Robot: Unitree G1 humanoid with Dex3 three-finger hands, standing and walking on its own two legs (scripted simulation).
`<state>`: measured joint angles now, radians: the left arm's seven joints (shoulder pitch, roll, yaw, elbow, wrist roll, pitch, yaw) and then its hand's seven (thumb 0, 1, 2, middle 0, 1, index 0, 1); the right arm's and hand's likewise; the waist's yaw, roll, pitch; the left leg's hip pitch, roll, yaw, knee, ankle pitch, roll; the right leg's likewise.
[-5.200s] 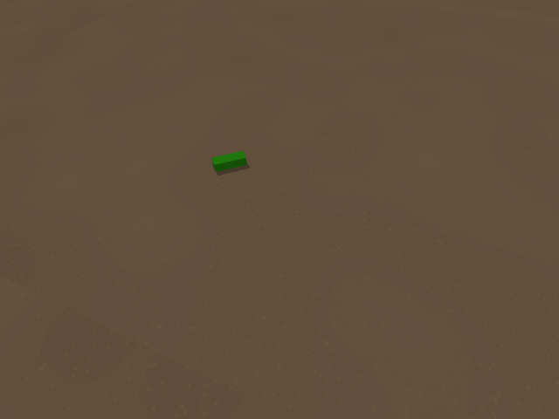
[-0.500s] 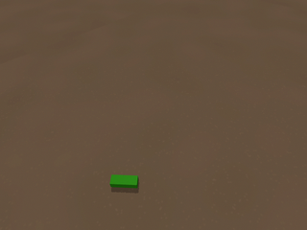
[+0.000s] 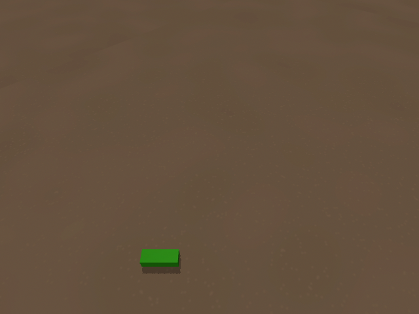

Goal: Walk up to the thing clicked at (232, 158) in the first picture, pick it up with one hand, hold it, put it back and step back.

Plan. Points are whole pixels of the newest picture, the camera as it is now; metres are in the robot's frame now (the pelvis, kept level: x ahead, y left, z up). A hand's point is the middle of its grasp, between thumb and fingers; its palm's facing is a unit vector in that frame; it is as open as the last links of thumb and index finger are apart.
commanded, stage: walk up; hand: left
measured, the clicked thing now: (160, 257) +0.52 +0.25 -0.75
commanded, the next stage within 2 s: stand in 0.76 s
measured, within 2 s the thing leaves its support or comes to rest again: neither
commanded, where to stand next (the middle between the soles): +0.10 +0.02 m, yaw +1 degrees
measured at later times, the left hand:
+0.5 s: hand out of the picture +0.09 +0.26 -0.15, palm faces -0.05 -0.93 -0.36, open 7.3 cm
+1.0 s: hand out of the picture +0.09 +0.25 -0.15, palm faces -0.04 -0.94 -0.33, open 7.3 cm
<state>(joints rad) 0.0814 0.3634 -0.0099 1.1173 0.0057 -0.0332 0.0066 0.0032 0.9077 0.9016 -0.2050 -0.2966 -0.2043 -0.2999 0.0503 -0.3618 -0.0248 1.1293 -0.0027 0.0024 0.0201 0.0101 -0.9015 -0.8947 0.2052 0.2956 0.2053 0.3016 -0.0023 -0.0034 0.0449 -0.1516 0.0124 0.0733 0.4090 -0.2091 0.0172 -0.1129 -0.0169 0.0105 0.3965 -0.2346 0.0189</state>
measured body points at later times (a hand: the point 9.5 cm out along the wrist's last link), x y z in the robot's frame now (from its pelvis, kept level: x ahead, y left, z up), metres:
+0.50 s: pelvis +0.01 +0.01 +0.00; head +0.01 +0.01 +0.45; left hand +0.10 +0.31 -0.13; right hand +0.07 -0.30 -0.13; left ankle +0.01 +0.11 -0.74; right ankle -0.01 -0.13 -0.74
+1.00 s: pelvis +0.00 +0.01 +0.01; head +0.01 +0.01 +0.45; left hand +0.10 +0.30 -0.13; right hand +0.09 -0.29 -0.12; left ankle +0.01 +0.11 -0.74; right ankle -0.01 -0.13 -0.74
